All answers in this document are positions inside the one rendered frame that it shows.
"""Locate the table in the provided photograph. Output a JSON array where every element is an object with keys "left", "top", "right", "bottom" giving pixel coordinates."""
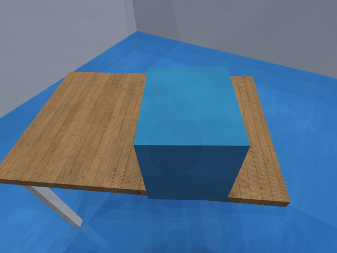
[{"left": 0, "top": 72, "right": 290, "bottom": 227}]

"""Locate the carton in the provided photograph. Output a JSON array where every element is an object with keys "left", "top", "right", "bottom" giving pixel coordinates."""
[{"left": 134, "top": 66, "right": 250, "bottom": 201}]

